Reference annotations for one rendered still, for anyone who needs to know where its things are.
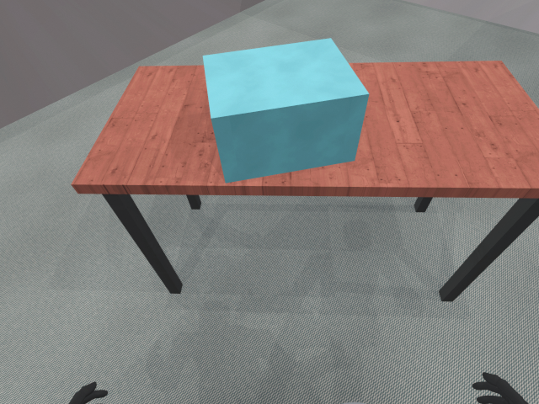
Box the table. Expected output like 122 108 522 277
71 61 539 301

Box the robot left hand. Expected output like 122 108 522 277
69 382 108 404

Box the robot right hand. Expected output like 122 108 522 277
472 372 528 404

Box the carton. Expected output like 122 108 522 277
203 38 369 183

